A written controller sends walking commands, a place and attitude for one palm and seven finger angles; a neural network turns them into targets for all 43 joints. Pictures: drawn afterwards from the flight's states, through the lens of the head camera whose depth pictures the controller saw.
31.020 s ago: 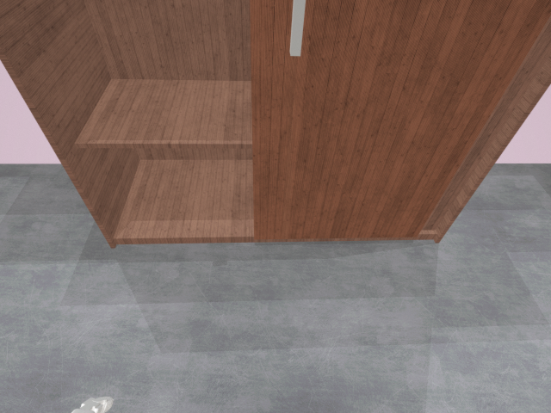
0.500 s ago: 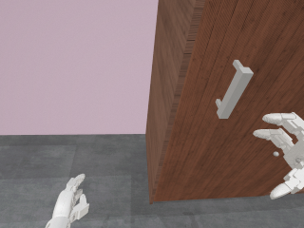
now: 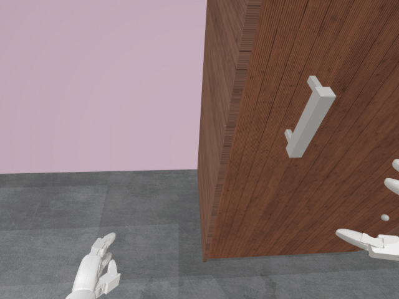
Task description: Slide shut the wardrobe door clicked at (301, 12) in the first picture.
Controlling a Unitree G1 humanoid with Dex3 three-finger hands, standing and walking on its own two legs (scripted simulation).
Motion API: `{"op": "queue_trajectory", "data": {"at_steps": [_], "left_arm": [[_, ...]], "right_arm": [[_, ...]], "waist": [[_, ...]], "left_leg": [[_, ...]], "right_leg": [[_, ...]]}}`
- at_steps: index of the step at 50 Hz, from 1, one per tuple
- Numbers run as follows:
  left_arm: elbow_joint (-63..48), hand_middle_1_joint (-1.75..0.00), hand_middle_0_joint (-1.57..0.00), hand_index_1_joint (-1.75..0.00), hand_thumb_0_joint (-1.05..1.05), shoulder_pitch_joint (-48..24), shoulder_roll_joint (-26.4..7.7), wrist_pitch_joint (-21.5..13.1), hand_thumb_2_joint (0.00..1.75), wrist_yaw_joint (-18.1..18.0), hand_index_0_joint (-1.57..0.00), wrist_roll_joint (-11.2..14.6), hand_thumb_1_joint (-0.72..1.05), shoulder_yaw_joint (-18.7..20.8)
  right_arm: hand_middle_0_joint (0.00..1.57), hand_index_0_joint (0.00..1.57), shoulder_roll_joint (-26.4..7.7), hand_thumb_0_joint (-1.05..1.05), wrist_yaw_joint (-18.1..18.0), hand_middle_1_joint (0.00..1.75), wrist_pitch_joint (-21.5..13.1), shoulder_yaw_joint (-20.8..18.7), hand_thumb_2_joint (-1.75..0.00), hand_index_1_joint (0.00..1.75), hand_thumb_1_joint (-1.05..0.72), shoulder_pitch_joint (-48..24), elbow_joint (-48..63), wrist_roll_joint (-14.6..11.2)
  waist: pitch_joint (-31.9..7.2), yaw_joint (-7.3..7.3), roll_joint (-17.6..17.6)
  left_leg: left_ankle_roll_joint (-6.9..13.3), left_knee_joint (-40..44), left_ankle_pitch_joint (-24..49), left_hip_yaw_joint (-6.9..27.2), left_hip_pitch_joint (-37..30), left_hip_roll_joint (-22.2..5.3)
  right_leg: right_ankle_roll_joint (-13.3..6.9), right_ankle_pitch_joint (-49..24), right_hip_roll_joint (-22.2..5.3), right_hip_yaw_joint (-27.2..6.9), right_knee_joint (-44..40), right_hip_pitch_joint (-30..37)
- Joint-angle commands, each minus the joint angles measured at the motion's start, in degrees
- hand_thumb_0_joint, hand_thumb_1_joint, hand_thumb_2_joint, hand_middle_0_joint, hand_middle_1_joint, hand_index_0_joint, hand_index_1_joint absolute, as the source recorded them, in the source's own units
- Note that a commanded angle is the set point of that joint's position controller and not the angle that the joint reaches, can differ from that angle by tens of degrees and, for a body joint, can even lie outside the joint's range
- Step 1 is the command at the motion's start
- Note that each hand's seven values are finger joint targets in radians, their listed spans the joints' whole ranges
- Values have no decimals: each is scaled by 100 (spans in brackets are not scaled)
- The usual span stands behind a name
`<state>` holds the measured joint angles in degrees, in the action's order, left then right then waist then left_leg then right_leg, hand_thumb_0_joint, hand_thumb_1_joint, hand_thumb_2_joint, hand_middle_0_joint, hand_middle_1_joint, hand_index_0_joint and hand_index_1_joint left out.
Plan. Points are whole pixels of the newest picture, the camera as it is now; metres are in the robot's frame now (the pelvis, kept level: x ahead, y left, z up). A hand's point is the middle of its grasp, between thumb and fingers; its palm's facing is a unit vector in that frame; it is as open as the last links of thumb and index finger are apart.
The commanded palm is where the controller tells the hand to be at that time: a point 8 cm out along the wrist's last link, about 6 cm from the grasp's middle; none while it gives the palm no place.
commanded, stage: draw the hand back to the body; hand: right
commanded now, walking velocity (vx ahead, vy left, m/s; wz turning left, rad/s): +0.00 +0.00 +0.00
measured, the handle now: (303, 118) +0.38 -0.19 +0.19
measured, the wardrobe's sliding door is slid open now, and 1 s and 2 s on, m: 0.00 0.00 0.00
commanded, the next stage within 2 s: step back with the hand held close in 0.84 s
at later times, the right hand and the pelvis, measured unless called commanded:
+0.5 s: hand (375, 215) +0.21 -0.26 +0.14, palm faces +0.48 +0.79 -0.38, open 8.4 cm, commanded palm +0.15 -0.30 +0.17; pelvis +0.01 +0.00 +0.00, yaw +1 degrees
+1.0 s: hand (384, 223) +0.20 -0.26 +0.15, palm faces +0.49 +0.79 -0.37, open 7.4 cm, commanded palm +0.14 -0.30 +0.18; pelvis -0.01 +0.00 +0.00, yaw +1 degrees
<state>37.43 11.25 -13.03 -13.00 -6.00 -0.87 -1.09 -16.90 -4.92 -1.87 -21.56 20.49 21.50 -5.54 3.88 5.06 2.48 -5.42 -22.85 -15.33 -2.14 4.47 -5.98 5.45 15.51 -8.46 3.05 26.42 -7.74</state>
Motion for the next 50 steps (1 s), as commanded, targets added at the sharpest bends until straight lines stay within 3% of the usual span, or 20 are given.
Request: {"op": "queue_trajectory", "data": {"at_steps": [1, 8, 14, 17, 23, 33, 47, 48, 49, 50], "left_arm": [[-722, -30, -20, -30, 0, -626, -648, -289, 90, -38, -20, -64, 90, 359], [-715, -30, -20, -30, 0, -623, -594, -105, 90, 13, -20, -68, 90, 385], [-782, -30, -20, -30, 0, -618, -573, 76, 90, -3, -20, -31, 90, 404], [-807, -30, -20, -30, 0, -640, -557, 110, 90, -1, -20, -31, 90, 389], [-810, -30, -20, -30, 0, -641, -558, 115, 90, -28, -20, -38, 90, 420], [-783, -30, -20, -30, 0, -686, -554, 72, 90, -58, -20, -26, 90, 424], [-784, -30, -20, -30, 0, -730, -554, 46, 90, -69, -20, 3, 90, 420], [-777, -30, -20, -30, 0, -744, -572, 48, 90, -73, -20, 2, 90, 421], [-1003, -30, -20, -30, 0, -782, -553, 216, 90, 15, -20, 68, 90, 232], [-800, -30, -20, -30, 0, -796, -490, 314, 90, 34, -20, -3, 90, 262]], "right_arm": [[23, 23, -1132, 0, -385, 77, -574, -312, -51, 77, -10, -743, 1387, 248], [22, 22, -1125, 0, -435, 62, -557, -413, -64, 62, -36, -65, 1359, 282], [21, 21, -1135, 0, -410, 49, -519, -472, -74, 49, -57, 53, 1228, 255], [21, 21, -1094, 0, -419, 43, -517, -434, -80, 43, -68, 51, 1225, 261], [20, 20, -1117, 0, -437, 30, -526, -426, -90, 30, -90, 114, 1267, 273], [20, 20, -1118, 0, -477, 30, -581, -404, -90, 30, -90, -45, 1298, 286], [20, 20, -1102, 0, -450, 30, -637, -414, -90, 30, -90, -73, 1083, 243], [20, 20, -1231, 0, -468, 30, -665, -495, -90, 30, -90, -465, 1318, 246], [20, 20, -2189, 0, -487, 30, -965, -1268, -90, 30, -90, -1651, 1696, 260], [20, 20, -1409, 0, -402, 30, -943, -699, -90, 30, -90, -496, 1040, 277]], "waist": [[-1012, -146, 286], [-1018, -83, 99], [-821, -96, -18], [-722, -95, 144], [-813, -105, -29], [-721, -112, 113], [-475, -104, -65], [-582, -127, 17], [-45, -345, 384], [-173, -411, -99]], "left_leg": [[382, 187, 1822, -336, -272, 667], [370, 73, 2417, -373, -474, 657], [362, 154, 2337, -369, -401, 681], [360, 169, 2232, -368, -346, 671], [341, 177, 2380, -355, -369, 667], [360, 238, 2023, -343, -269, 670], [354, 364, 1380, -325, -93, 679], [362, 373, 1332, -314, -111, 686], [362, 494, 1844, -62, 463, 469], [376, 385, 2236, -128, 716, 305]], "right_leg": [[-447, -1719, 725, 537, -333, 444], [-415, -2427, 667, 520, -321, 453], [-403, -2231, 651, 585, -362, 410], [-410, -2122, 665, 594, -384, 392], [-442, -2109, 685, 639, -347, 476], [-442, -1792, 706, 625, -377, 474], [-447, -1237, 688, 606, -497, 369], [-448, -1207, 702, 598, -492, 419], [-440, -750, 599, 722, -297, -41], [-472, -756, 570, 761, -22, -213]]}}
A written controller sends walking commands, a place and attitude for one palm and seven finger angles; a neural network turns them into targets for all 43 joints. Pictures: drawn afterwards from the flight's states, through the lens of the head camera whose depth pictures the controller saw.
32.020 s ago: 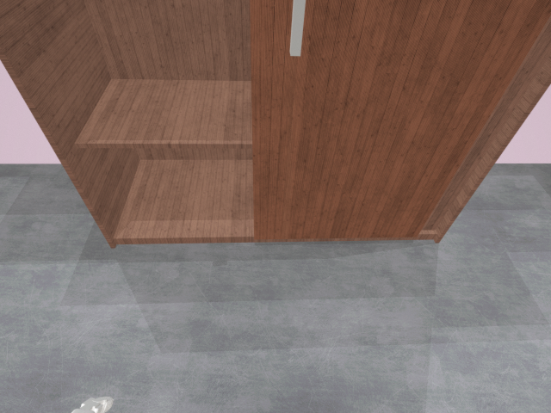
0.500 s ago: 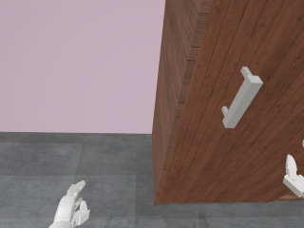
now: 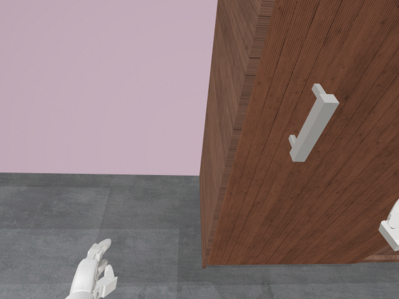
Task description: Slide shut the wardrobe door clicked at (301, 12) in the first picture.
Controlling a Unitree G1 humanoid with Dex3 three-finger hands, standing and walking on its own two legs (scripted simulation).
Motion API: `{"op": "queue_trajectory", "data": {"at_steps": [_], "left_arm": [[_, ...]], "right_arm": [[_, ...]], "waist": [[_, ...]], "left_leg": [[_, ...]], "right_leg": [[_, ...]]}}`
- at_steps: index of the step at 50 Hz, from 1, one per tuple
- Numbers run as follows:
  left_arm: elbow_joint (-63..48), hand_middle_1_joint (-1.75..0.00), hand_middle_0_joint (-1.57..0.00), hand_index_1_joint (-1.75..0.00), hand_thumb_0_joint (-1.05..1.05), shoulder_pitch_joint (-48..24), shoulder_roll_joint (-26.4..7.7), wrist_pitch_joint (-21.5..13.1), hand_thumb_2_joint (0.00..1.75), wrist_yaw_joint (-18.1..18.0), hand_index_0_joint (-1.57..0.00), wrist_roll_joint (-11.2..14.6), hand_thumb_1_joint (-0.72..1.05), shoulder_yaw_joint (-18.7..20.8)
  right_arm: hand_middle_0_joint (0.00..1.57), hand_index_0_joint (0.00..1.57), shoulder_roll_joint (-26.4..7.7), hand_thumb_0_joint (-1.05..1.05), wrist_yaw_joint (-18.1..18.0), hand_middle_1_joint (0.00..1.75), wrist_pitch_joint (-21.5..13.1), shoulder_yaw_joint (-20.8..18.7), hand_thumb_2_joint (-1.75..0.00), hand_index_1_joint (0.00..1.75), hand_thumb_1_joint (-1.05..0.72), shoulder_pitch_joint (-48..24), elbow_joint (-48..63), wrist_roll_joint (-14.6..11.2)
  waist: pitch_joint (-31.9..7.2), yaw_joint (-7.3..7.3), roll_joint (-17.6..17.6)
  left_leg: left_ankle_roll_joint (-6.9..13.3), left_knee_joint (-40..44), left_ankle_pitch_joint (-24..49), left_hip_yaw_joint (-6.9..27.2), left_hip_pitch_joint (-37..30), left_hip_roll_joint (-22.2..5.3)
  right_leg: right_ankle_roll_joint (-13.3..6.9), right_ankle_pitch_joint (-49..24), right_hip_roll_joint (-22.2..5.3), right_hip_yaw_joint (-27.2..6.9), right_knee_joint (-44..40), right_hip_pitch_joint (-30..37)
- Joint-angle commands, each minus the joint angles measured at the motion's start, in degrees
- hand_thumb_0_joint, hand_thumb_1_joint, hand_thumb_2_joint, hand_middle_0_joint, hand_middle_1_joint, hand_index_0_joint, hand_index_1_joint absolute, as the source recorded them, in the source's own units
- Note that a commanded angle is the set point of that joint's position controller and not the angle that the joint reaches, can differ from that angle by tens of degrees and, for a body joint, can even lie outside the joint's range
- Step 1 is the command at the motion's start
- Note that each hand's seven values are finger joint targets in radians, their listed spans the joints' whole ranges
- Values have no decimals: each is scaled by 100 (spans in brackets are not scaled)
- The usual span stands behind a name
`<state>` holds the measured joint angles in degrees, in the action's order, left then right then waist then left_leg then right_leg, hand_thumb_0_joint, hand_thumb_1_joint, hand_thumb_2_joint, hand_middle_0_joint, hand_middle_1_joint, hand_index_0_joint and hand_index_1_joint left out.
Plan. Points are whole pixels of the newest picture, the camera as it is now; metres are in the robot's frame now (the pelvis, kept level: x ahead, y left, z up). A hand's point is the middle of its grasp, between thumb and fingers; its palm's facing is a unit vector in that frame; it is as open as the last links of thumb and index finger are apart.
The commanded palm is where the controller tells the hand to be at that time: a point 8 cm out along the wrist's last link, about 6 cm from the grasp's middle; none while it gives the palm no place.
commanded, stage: step back with the hand held close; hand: right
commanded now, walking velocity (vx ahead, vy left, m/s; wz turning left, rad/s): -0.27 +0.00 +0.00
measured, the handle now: (307, 123) +0.38 -0.20 +0.19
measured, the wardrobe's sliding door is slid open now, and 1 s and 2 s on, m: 0.00 0.00 0.00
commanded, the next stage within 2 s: stop stepping back and stand still in 0.82 s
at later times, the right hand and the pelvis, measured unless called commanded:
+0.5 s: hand out of the picture +0.14 -0.28 +0.16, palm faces +0.44 +0.78 -0.44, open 7.4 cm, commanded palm +0.07 -0.32 +0.18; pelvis -0.08 -0.03 -0.02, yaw +3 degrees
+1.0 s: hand out of the picture -0.01 -0.30 +0.18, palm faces +0.56 +0.70 -0.43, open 7.4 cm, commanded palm -0.07 -0.34 +0.18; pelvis -0.21 -0.04 -0.05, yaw +0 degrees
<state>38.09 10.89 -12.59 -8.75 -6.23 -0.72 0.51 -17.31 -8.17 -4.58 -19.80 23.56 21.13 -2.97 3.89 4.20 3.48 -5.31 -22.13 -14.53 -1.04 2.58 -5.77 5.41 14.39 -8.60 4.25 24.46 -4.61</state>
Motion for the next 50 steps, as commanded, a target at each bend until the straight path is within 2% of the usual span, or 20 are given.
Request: {"op": "queue_trajectory", "data": {"at_steps": [1, 3, 6, 11, 13, 15, 20, 24, 28, 34, 39, 41, 43, 44, 45, 46, 47, 48, 49, 50], "left_arm": [[-966, -30, -20, -30, 0, -760, -557, -47, 90, 97, -20, -13, 90, 134], [-1103, -30, -20, -30, 0, -712, -573, 37, 90, 136, -20, 3, 90, 170], [-1261, -30, -20, -30, 0, -701, -610, 144, 90, 133, -20, 30, 90, 228], [-1429, -30, -20, -30, 0, -696, -603, 220, 90, 84, -20, 76, 90, 230], [-1438, -30, -20, -30, 0, -638, -608, 166, 90, 79, -20, 84, 90, 217], [-1411, -30, -20, -30, 0, -583, -599, 104, 90, 57, -20, 85, 90, 199], [-1308, -30, -20, -30, 0, -442, -605, -59, 90, 25, -20, 79, 90, 169], [-1281, -30, -20, -30, 0, -332, -639, -157, 90, -9, -20, 105, 90, 168], [-1294, -30, -20, -30, 0, -264, -672, -283, 90, -38, -20, 116, 90, 146], [-1146, -30, -20, -30, 0, -233, -656, -456, 90, -48, -20, 65, 90, 190], [-1109, -30, -20, -30, 0, -259, -705, -536, 90, -31, -20, 74, 90, 233], [-1079, -30, -20, -30, 0, -243, -698, -553, 90, 8, -20, 48, 90, 273], [-1066, -30, -20, -30, 0, -252, -660, -545, 90, 56, -20, 31, 90, 322], [-1062, -30, -20, -30, 0, -259, -631, -534, 90, 72, -20, 24, 90, 336], [-1032, -30, -20, -30, 0, -248, -573, -503, 90, 100, -20, 15, 90, 330], [-935, -30, -20, -30, 0, -164, -545, -450, 90, 123, -20, 7, 90, 333], [-750, -30, -20, -30, 0, -23, -533, -331, 90, 176, -20, -34, 90, 314], [-661, -30, -20, -30, 0, -43, -509, -187, 90, 225, -20, -70, 90, 253], [-669, -30, -20, -30, 0, 57, -526, -96, 90, 241, -20, -44, 90, 192], [-807, -30, -20, -30, 0, 57, -577, -48, 90, 191, -20, 31, 90, 139]], "right_arm": [[20, 20, -1194, 0, -34, 30, -650, -705, -90, 30, -90, -429, 992, 53], [20, 20, -1172, 0, -46, 30, -670, -708, -90, 30, -90, -97, 1055, 75], [20, 20, -1338, 0, -114, 30, -700, -930, -90, 30, -90, 261, 1255, 74], [20, 20, -1491, 0, -192, 30, -773, -1165, -90, 30, -90, 434, 1681, 14], [20, 20, -1466, 0, -225, 30, -829, -1182, -90, 30, -90, 386, 1804, 6], [20, 20, -1470, 0, -261, 30, -893, -1190, -90, 30, -90, 340, 1870, 7], [20, 20, -1395, 0, -319, 30, -1043, -1137, -90, 30, -90, 244, 1694, 62], [20, 20, -1458, 0, -372, 30, -1207, -1221, -90, 30, -90, 131, 1509, 98], [20, 20, -1366, 0, -424, 30, -1360, -1164, -90, 30, -90, -71, 1419, 159], [20, 20, -1576, 0, -478, 30, -1519, -1326, -90, 30, -90, -136, 1443, 178], [20, 20, -1540, 0, -423, 30, -1588, -1354, -90, 30, -90, -365, 1565, 168], [20, 20, -1550, 0, -370, 30, -1611, -1383, -90, 30, -90, -400, 1600, 162], [20, 20, -1597, 0, -311, 30, -1625, -1434, -90, 30, -90, -375, 1602, 148], [20, 20, -1683, 0, -289, 30, -1634, -1504, -90, 30, -90, -343, 1567, 113], [20, 20, -1722, 0, -265, 30, -1634, -1492, -90, 30, -90, -343, 1597, 114], [20, 20, -1867, 0, -264, 30, -1639, -1566, -90, 30, -90, -449, 1631, 119], [20, 20, -1947, 0, -262, 30, -1564, -1601, -90, 30, -90, -526, 1572, 134], [20, 20, -1980, 0, -240, 30, -1421, -1579, -90, 30, -90, -720, 1501, 146], [20, 20, -1957, 0, -217, 30, -1307, -1523, -90, 30, -90, -1030, 1560, 112], [20, 20, -1779, 0, -199, 30, -1202, -1335, -90, 30, -90, -1400, 1535, 55]], "waist": [[-385, -316, -468], [-913, -317, -512], [-1460, -287, -300], [-1618, -270, 76], [-1589, -274, 307], [-1538, -300, 315], [-1201, -377, 99], [-925, -403, -146], [-699, -430, 73], [-836, -409, -157], [-838, -395, 178], [-920, -385, 347], [-987, -367, 273], [-1007, -361, 26], [-907, -362, -486], [-849, -377, -1309], [-953, -435, -1968], [-1057, -503, -2332], [-1111, -595, -2212], [-940, -761, -1636]], "left_leg": [[381, 238, 2448, -127, 997, 186], [391, -105, 2848, -169, 830, 76], [341, -533, 3179, -246, 784, 111], [234, -1040, 2570, -332, 1050, 275], [228, -1184, 2126, -319, 1101, 328], [236, -1201, 1998, -258, 1153, 287], [292, -1033, 1557, -69, 1363, 207], [373, -762, 159, 97, 1596, 203], [377, -857, -975, 60, 1753, 324], [558, -573, -1292, 515, 2267, 234], [515, -1245, -1565, 313, 2112, 509], [565, -1649, -1615, 251, 2036, 564], [671, -1719, -1825, 365, 2178, 497], [743, -1440, -2033, 568, 2500, 398], [885, -853, -2425, 936, 3203, 126], [1071, 149, -2939, 1604, 4238, -348], [1238, 795, -3237, 1948, 4989, -829], [1222, 818, -3119, 1714, 5347, -976], [990, 410, -2886, 1119, 5144, -766], [658, -603, -2748, 603, 4692, -516]], "right_leg": [[-473, -736, 603, 666, 356, -459], [-453, -1180, 567, 639, 513, -445], [-445, -1927, 456, 636, 576, -343], [-466, -2378, 234, 562, 493, -476], [-478, -2187, 162, 497, 425, -716], [-495, -1775, 135, 475, 446, -927], [-503, -172, 268, 411, 445, -1595], [-556, 1475, 375, 258, 335, -2122], [-649, 2243, 257, -2, 136, -2547], [-625, 2043, 453, -122, 633, -2159], [-690, 2494, 215, -489, 263, -2587], [-682, 2544, 181, -490, 249, -2770], [-632, 2497, 289, -293, 601, -2828], [-574, 2325, 420, -204, 933, -2611], [-453, 2030, 673, 31, 1739, -2179], [-266, 1612, 1069, 206, 3033, -1423], [-204, 1182, 1225, 196, 4273, -629], [-277, 1046, 1051, -66, 4799, -107], [-367, 1269, 907, -247, 4279, 101], [-454, 1691, 760, -423, 2894, -164]]}}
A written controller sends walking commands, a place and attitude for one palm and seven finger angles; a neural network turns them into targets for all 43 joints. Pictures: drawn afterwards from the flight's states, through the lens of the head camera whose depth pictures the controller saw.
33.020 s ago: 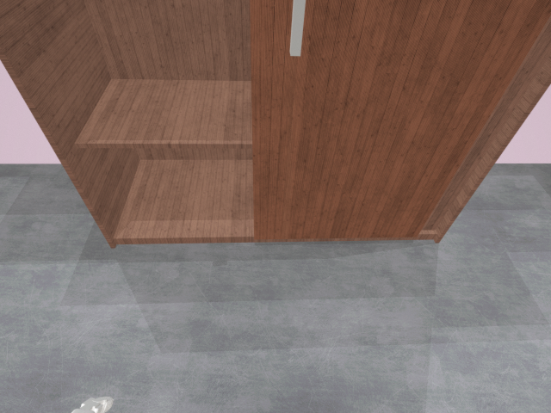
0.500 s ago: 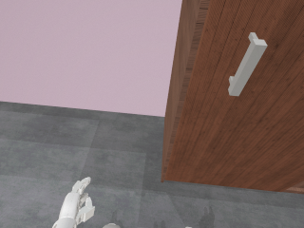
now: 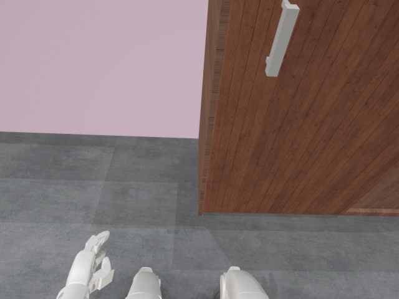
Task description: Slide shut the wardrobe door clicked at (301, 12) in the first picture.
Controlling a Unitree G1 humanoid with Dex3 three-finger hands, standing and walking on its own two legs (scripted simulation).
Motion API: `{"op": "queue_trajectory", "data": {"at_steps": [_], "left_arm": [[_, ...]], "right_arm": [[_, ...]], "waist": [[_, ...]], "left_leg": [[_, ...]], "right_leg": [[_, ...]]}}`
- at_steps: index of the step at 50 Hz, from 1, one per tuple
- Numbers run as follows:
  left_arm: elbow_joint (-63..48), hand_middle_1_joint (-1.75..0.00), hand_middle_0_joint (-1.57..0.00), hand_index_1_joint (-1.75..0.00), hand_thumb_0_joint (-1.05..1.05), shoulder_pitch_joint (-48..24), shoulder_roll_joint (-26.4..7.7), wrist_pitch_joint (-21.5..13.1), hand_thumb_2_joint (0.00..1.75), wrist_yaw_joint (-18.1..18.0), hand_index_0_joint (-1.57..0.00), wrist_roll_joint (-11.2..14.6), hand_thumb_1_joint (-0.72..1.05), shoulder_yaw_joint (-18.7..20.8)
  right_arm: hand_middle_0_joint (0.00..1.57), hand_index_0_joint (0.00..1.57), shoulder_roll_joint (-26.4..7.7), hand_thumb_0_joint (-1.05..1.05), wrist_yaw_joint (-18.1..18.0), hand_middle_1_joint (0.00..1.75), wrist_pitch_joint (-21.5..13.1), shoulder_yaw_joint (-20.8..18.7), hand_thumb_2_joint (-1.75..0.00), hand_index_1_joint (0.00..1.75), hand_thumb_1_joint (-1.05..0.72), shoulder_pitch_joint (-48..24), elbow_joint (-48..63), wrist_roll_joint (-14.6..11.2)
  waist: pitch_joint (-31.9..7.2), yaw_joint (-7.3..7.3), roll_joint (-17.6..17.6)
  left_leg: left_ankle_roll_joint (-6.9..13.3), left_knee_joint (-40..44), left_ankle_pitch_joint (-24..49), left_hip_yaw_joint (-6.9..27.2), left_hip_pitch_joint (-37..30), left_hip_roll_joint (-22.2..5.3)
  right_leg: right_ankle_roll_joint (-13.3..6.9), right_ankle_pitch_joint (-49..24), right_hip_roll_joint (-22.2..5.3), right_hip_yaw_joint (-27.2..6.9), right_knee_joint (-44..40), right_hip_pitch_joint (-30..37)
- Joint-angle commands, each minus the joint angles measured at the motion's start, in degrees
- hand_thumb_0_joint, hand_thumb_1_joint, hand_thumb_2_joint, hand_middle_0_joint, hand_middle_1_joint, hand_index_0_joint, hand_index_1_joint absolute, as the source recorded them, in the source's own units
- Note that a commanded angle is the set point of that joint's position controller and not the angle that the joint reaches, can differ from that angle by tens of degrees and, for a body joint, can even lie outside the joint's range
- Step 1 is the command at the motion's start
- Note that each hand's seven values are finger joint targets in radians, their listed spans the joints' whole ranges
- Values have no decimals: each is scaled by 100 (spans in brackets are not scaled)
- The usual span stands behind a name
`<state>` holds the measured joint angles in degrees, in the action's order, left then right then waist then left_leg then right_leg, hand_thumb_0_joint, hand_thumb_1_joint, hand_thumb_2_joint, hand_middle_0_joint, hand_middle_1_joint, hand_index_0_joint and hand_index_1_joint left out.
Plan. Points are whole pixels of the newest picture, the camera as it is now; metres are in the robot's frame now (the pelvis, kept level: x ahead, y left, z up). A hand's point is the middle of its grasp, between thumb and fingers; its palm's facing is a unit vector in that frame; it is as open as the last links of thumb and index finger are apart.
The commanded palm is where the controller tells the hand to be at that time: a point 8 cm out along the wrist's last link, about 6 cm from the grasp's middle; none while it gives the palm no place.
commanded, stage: stop stepping back and stand still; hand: right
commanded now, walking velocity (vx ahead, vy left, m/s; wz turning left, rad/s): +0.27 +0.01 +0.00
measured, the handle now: (278, 39) +0.59 -0.16 +0.24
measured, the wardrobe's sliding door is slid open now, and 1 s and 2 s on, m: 0.00 0.00 0.00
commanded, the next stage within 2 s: let the arm hang, fingers relaxed in 1.30 s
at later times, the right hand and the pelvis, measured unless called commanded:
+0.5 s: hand out of the picture +0.11 -0.30 +0.21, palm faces +0.49 +0.75 -0.44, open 7.4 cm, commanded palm +0.05 -0.32 +0.23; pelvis -0.10 -0.02 +0.05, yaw +2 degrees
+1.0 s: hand out of the picture +0.14 -0.27 +0.20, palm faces +0.36 +0.81 -0.45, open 7.4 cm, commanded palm +0.08 -0.32 +0.23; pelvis -0.08 -0.03 +0.04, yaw +5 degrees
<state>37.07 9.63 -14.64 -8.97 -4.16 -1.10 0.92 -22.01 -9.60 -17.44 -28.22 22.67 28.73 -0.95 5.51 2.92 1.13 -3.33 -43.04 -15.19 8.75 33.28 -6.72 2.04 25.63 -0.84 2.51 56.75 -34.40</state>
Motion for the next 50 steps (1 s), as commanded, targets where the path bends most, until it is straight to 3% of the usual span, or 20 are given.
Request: {"op": "queue_trajectory", "data": {"at_steps": [1, 2, 4, 7, 9, 10, 11, 12, 13, 14, 17, 23, 27, 29, 34, 37, 39, 42, 45, 50], "left_arm": [[-844, -30, -20, -30, 0, 75, -698, -8, 90, -83, -20, 77, 90, 159], [-1042, -30, -20, -30, 0, -176, -955, -61, 90, -108, -20, 50, 90, 270], [-993, -30, -20, -30, 0, -300, -672, -43, 90, 133, -20, 210, 90, 520], [-1136, -30, -20, -30, 0, -844, -483, -76, 90, 324, -20, 203, 90, 299], [-1179, -30, -20, -30, 0, -770, -328, -35, 90, 277, -20, 44, 90, 162], [-1141, -30, -20, -30, 0, -655, -276, 60, 90, 273, -20, -8, 90, 148], [-1126, -30, -20, -30, 0, -566, -123, 165, 90, 275, -20, 52, 90, 171], [-1033, -30, -20, -30, 0, -546, -319, 150, 90, 195, -20, 113, 90, 79], [-755, -30, -20, -30, 0, -315, -279, 117, 90, 128, -20, -73, 90, 7], [-806, -30, -20, -30, 0, -288, -270, 98, 90, 138, -20, 65, 90, 93], [-598, -30, -20, -30, 0, -59, -423, -20, 90, -37, -20, 158, 90, 159], [-746, -30, -20, -30, 0, -173, -474, -213, 90, -169, -20, 36, 90, 166], [-984, -30, -20, -30, 0, -317, -666, -136, 90, -134, -20, 130, 90, 229], [-915, -30, -20, -30, 0, -320, -522, -150, 90, -121, -20, -2, 90, 169], [-941, -30, -20, -30, 0, -209, -545, -122, 90, -62, -20, 88, 90, 164], [-964, -30, -20, -30, 0, -147, -397, -53, 90, 0, -20, 96, 90, 159], [-999, -30, -20, -30, 0, -202, -425, 12, 90, 80, -20, 163, 90, 215], [-918, -30, -20, -30, 0, -298, -258, 69, 90, 74, -20, 138, 90, 17], [-933, -30, -20, -30, 0, -336, -283, 115, 90, -6, -20, 87, 90, 27], [-1143, -30, -20, -30, 0, -429, -428, 115, 90, -73, -20, 133, 90, 70]], "right_arm": [[20, 20, -1228, 0, -50, 30, 158, -487, -90, 30, -90, -1685, 650, -150], [20, 20, -1082, 0, -59, 30, 214, -506, -90, 30, -90, -2135, 607, -175], [20, 20, -1303, 0, 132, 30, 241, -372, -90, 30, -90, -1758, 17, -31], [20, 20, -879, 0, 148, 30, 319, 8, -90, 30, -90, -391, 849, -200], [20, 20, -1296, 0, -2, 30, 315, -319, -90, 30, -90, 116, 1798, -303], [20, 20, -1457, 0, 1, 30, 341, -460, -90, 30, -90, 329, 2100, -292], [20, 20, -1743, 0, 7, 30, 370, -661, -90, 30, -90, 321, 2250, -251], [20, 20, -2105, 0, -30, 30, 333, -917, -90, 30, -90, -136, 2506, -341], [20, 20, -1863, 0, -62, 30, 331, -985, -90, 30, -90, 142, 1317, -263], [20, 20, -1511, 0, -41, 30, 434, -628, -90, 30, -90, 28, 1296, -246], [20, 20, -1131, 0, -115, 30, 415, -388, -90, 30, -90, 303, -143, -237], [20, 20, -785, 0, -141, 30, 471, 215, -90, 30, -90, -223, -44, -150], [20, 20, -1173, 0, -99, 30, 317, -62, -90, 30, -90, -75, 1175, -153], [20, 20, -1505, 0, -106, 30, 278, -339, -90, 30, -90, -370, 1684, -78], [20, 20, -1196, 0, -169, 30, 433, -387, -90, 30, -90, 355, 951, -123], [20, 20, -1240, 0, -161, 30, 458, -405, -90, 30, -90, 225, 520, -171], [20, 20, -1098, 0, -126, 30, 475, -258, -90, 30, -90, 424, 487, -249], [20, 20, -1081, 0, -159, 30, 366, -268, -90, 30, -90, 471, 650, -190], [20, 20, -1067, 0, -154, 30, 338, -225, -90, 30, -90, 479, 812, -191], [20, 20, -1126, 0, -96, 30, 365, -283, -90, 30, -90, 481, 1115, -143]], "waist": [[-860, -717, 289], [-385, -722, 2518], [-638, -305, 1311], [-789, -75, 1382], [-1022, -168, 1971], [-1006, -148, 1249], [-733, -149, -983], [-574, -300, -905], [-947, -411, -109], [-1236, -379, -610], [-870, -433, -382], [-856, -330, -1152], [-902, -259, 1392], [-303, -379, 1736], [-657, -306, 959], [-936, -369, -917], [-1017, -255, -1068], [-1075, -311, -720], [-1207, -359, -541], [-885, -213, 920]], "left_leg": [[161, -838, -2502, -867, 841, 226], [-168, -4405, -1779, -1206, -578, 1333], [-139, -5679, -1142, -759, -1632, 1292], [230, -2522, -1588, -1669, -1844, 1320], [670, 146, -2255, -1350, -2885, 1260], [999, 1869, -2408, -574, -2848, 770], [1527, 3449, -2800, 1978, -1929, -705], [1671, 3777, -2110, 2618, -1232, -1213], [1593, 3346, -1728, 1746, -1203, -995], [1109, 3142, -1523, 1640, -1894, -566], [1171, 2635, 457, 807, -2293, -574], [961, 2456, -1441, 273, -1574, -105], [297, -38, -1246, -961, -276, 699], [337, -761, -1064, -934, -591, 524], [374, 1409, -324, -1470, -2175, 715], [1168, 2390, -176, 1159, -2647, -651], [1619, 2781, 328, 1914, -3001, -1241], [1384, 2084, 2766, 378, -2977, -942], [872, 1852, 1798, -297, -2434, -419], [289, 1292, 226, -956, -1930, 491]], "right_leg": [[-479, 2083, -515, -1252, -2466, 1393], [-1047, 3878, -1792, -3166, -5097, -1419], [-856, 3247, -1541, -2261, -4847, -2427], [-473, 2402, -916, -1217, -4569, -790], [-195, 1904, -932, -1142, -4212, -462], [82, 1266, -438, -478, -2787, -354], [189, 260, 289, 147, -42, -425], [194, -364, 274, -319, 1291, -854], [201, -689, 9, -265, 1474, -382], [140, -809, 170, -313, 1266, -565], [42, -765, -161, -182, 228, -97], [-350, -284, -45, 553, -2981, 2383], [-983, -483, -1854, -1610, -4146, 3201], [-1139, 425, -1936, -1871, -4629, 1981], [-612, -1010, -1340, -306, -3290, 1663], [-188, 196, -201, 426, -1456, 698], [-110, 547, -112, -35, -120, 251], [-116, 93, -308, -85, -1082, 877], [-152, -1255, -93, 219, -2700, 2112], [-561, -2088, -1123, -984, -3640, 2078]]}}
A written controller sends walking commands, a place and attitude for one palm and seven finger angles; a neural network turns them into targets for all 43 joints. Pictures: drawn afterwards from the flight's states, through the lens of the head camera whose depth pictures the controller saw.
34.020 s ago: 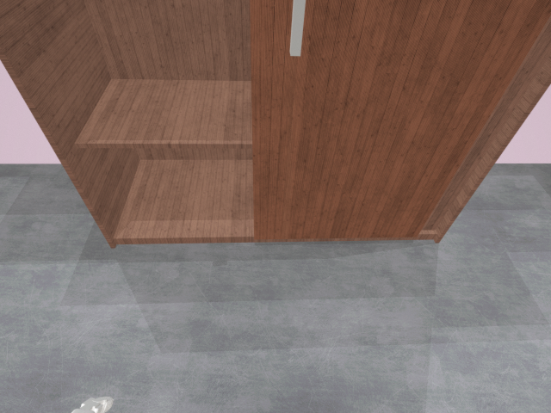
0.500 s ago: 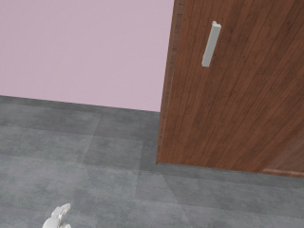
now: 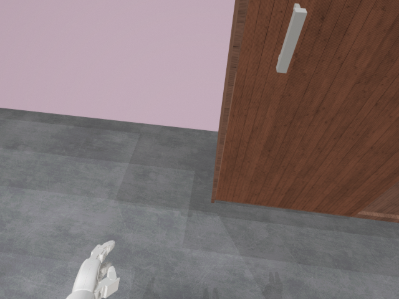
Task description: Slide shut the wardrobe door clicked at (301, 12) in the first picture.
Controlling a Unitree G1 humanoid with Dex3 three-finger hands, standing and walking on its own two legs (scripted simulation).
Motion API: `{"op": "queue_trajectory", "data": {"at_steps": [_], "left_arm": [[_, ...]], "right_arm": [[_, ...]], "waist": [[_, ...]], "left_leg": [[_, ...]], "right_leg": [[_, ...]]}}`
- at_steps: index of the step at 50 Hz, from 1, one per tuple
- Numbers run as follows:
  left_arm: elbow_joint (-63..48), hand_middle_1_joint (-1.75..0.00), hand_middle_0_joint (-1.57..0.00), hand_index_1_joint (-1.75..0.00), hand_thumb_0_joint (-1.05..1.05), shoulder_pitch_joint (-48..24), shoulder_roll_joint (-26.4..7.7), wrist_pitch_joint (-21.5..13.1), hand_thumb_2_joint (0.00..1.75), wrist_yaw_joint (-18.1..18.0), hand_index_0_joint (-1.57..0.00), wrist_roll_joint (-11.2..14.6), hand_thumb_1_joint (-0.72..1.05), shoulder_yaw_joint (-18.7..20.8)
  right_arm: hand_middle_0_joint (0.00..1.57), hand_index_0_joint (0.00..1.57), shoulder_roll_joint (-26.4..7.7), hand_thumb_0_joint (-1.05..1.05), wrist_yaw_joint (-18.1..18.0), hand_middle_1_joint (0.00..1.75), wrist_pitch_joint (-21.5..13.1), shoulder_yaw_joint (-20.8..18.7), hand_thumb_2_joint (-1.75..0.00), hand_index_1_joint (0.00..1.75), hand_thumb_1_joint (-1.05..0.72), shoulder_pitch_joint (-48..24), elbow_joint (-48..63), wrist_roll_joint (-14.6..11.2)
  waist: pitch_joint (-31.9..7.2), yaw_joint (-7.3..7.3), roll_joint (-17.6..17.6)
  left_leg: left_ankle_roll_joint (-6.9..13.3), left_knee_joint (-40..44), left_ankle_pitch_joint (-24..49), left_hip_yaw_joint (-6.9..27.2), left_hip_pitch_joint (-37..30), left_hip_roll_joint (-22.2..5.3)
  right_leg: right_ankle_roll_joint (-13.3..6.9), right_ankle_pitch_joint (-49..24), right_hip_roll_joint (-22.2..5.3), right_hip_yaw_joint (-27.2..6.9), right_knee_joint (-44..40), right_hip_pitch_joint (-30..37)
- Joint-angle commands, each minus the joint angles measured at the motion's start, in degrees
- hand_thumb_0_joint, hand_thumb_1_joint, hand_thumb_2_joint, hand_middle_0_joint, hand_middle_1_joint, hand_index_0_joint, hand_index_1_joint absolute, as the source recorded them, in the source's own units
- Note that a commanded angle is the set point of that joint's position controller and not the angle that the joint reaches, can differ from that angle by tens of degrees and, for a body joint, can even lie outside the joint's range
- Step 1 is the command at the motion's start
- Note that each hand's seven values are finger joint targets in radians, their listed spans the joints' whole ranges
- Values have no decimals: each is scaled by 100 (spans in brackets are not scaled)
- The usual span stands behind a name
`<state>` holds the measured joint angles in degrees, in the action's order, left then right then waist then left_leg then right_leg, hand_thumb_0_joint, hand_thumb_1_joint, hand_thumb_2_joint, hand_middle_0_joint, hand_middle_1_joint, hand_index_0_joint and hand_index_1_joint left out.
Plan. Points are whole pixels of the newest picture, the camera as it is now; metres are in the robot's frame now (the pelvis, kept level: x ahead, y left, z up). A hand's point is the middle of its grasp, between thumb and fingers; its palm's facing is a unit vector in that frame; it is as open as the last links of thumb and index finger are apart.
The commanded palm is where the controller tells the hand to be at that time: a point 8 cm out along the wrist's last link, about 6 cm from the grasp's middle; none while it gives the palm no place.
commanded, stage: stop stepping back and stand still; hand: right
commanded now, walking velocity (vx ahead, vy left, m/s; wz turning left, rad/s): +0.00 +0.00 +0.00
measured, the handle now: (288, 39) +0.66 -0.18 +0.20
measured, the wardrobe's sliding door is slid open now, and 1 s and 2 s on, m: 0.00 0.00 0.00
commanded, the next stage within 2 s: let the arm hang, fingers relaxed in 0.30 s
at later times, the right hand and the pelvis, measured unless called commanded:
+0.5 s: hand (359, 235) +0.24 -0.27 +0.05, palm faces +0.20 +0.84 -0.50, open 7.4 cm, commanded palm none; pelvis +0.01 -0.02 +0.00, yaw +0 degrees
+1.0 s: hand out of the picture +0.01 -0.23 -0.15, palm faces -0.05 +0.96 -0.27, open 7.3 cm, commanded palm none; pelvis +0.01 -0.02 +0.01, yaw +1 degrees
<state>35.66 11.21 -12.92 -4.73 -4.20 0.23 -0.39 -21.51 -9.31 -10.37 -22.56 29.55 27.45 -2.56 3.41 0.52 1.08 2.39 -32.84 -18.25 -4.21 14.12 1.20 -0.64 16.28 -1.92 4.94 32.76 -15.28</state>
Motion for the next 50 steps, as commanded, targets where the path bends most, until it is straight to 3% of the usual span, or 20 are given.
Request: {"op": "queue_trajectory", "data": {"at_steps": [1, 3, 5, 7, 12, 19, 20, 21, 23, 24, 26, 28, 31, 33, 34, 37, 38, 39, 43, 50], "left_arm": [[-992, -30, -20, -30, 0, -545, -581, -314, 90, -72, -20, -22, 90, 193], [-981, -30, -20, -30, 0, -462, -584, -335, 90, -64, -20, 3, 90, 226], [-983, -30, -20, -30, 0, -383, -586, -352, 90, -62, -20, 32, 90, 256], [-992, -30, -20, -30, 0, -318, -607, -327, 90, -40, -20, 44, 90, 276], [-1024, -30, -20, -30, 0, -377, -577, -222, 90, -62, -20, 46, 90, 247], [-1116, -30, -20, -30, 0, -442, -582, -163, 90, -106, -20, 47, 90, 237], [144, -30, -20, -30, 0, -763, -1557, -347, 90, 460, -20, 15, 90, 543], [77, -30, -20, -30, 0, -312, -1404, -68, 90, 492, -20, 28, 90, 553], [57, -30, -20, -30, 0, -155, -1053, 199, 90, 497, -20, -38, 90, 361], [70, -30, -20, -30, 0, -98, -1044, 286, 90, 493, -20, -96, 90, 337], [159, -30, -20, -30, 0, -109, -1053, 431, 90, 461, -20, -142, 90, 286], [382, -30, -20, -30, 0, -106, -987, 510, 90, 432, -20, -175, 90, 222], [831, -30, -20, -30, 0, -192, -955, 546, 90, 421, -20, -195, 90, 125], [1162, -30, -20, -30, 0, -166, -872, 539, 90, 401, -20, -180, 90, 92], [1285, -30, -20, -30, 0, -154, -860, 549, 90, 386, -20, -167, 90, 86], [1688, -30, -20, -30, 0, 64, -615, 550, 90, 343, -20, -180, 90, 111], [1800, -30, -20, -30, 0, 132, -570, 554, 90, 332, -20, -175, 90, 114], [1885, -30, -20, -30, 0, 222, -573, 562, 90, 328, -20, -157, 90, 123], [2257, -30, -20, -30, 0, 444, -463, 583, 90, 301, -20, -144, 90, 127], [2659, -30, -20, -30, 0, 699, -332, 533, 90, 277, -20, -121, 90, 107]], "right_arm": [[20, 20, -1220, 0, -142, 30, -348, -889, -90, 30, -90, -270, 1220, 45], [20, 20, -1144, 0, -158, 30, -334, -810, -90, 30, -90, -249, 1123, 49], [20, 20, -1123, 0, -159, 30, -315, -794, -90, 30, -90, -123, 1101, 16], [20, 20, -1009, 0, -152, 30, -270, -680, -90, 30, -90, -73, 1088, -7], [20, 20, -1115, 0, -163, 30, -204, -757, -90, 30, -90, 41, 948, -35], [20, 20, -1213, 0, -172, 30, -181, -840, -90, 30, -90, 62, 1084, -53], [20, 20, -255, 0, 613, 30, 691, 1705, -90, 30, -90, -506, -3251, 454], [20, 20, -222, 0, 774, 30, 966, 1656, -90, 30, -90, -668, -3405, 361], [20, 20, -18, 0, 842, 30, 1011, 1807, -90, 30, -90, -1030, -3953, 347], [20, 20, -48, 0, 833, 30, 1021, 1858, -90, 30, -90, -1216, -4299, 371], [20, 20, -96, 0, 801, 30, 1066, 1971, -90, 30, -90, -1533, -4955, 380], [20, 20, -58, 0, 773, 30, 1114, 2075, -90, 30, -90, -1754, -5643, 370], [20, 20, -72, 0, 756, 30, 1123, 2162, -90, 30, -90, -1791, -6648, 364], [20, 20, -62, 0, 755, 30, 1080, 2179, -90, 30, -90, -1711, -7227, 360], [20, 20, -66, 0, 752, 30, 1058, 2187, -90, 30, -90, -1670, -7450, 362], [20, 20, 185, 0, 739, 30, 1019, 2127, -90, 30, -90, -1536, -7924, 356], [20, 20, 201, 0, 740, 30, 1013, 2141, -90, 30, -90, -1536, -8054, 346], [20, 20, 191, 0, 732, 30, 1001, 2160, -90, 30, -90, -1529, -8173, 351], [20, 20, 273, 0, 737, 30, 1006, 2217, -90, 30, -90, -1570, -8591, 334], [20, 20, 372, 0, 706, 30, 970, 2257, -90, 30, -90, -1408, -9032, 330]], "waist": [[-706, 38, 939], [-919, 20, 748], [-1278, -29, 431], [-1399, -84, 322], [-1333, -100, 77], [-1272, -74, 300], [-878, -285, 236], [-1140, -231, 96], [-870, -166, -345], [-801, -162, -769], [-663, -128, -1147], [-582, -103, -886], [-602, -22, -4], [-664, -14, 273], [-646, -16, 186], [-762, -48, 696], [-768, -56, 683], [-770, -57, 406], [-320, -105, 166], [-243, -108, -254]], "left_leg": [[-287, 233, 663, 311, -172, -309], [-247, 387, 1065, 388, -325, -379], [-171, 484, 2139, 579, -591, -557], [-109, 500, 2707, 731, -693, -684], [-85, 616, 2898, 845, -671, -796], [-140, 627, 2492, 701, -658, -674], [-92, -71, 3354, 502, 91, -1088], [4, 146, 2696, 813, 180, -1000], [-23, 119, 1555, 657, 483, -889], [0, 101, 1453, 642, 464, -829], [23, 224, 1569, 765, 273, -899], [-14, 300, 1499, 788, 111, -869], [-100, 518, 1063, 773, -219, -732], [-85, 758, 1044, 814, -388, -744], [-65, 899, 986, 831, -391, -721], [10, 1145, 1043, 796, -497, -763], [18, 1193, 1053, 773, -520, -757], [5, 1263, 1085, 750, -537, -739], [4, 1490, 774, 762, -338, -730], [-33, 1524, 1098, 777, -338, -757]], "right_leg": [[-293, -1518, -1033, -1199, -1222, 87], [-207, -2046, -927, -892, -919, 259], [-105, -2571, -803, -642, -527, 506], [-12, -2529, -680, -490, -396, 524], [10, -2089, -587, -426, -400, 388], [-24, -2117, -642, -515, -568, 311], [-54, -2486, -696, -418, 296, 121], [-7, -1934, -639, -430, 69, 234], [-158, -1125, -635, -612, -57, -108], [-219, -1196, -625, -748, -76, -155], [-210, -1217, -547, -786, -185, -216], [-174, -1330, -526, -826, -497, -145], [-165, -1273, -549, -791, -991, 20], [-137, -1120, -515, -718, -1138, 201], [-132, -1001, -504, -727, -1160, 286], [-132, -762, -486, -642, -1243, 474], [-128, -731, -499, -638, -1281, 503], [-132, -779, -511, -672, -1256, 569], [-116, -374, -533, -675, -1503, 451], [-131, -829, -546, -583, -1528, 660]]}}
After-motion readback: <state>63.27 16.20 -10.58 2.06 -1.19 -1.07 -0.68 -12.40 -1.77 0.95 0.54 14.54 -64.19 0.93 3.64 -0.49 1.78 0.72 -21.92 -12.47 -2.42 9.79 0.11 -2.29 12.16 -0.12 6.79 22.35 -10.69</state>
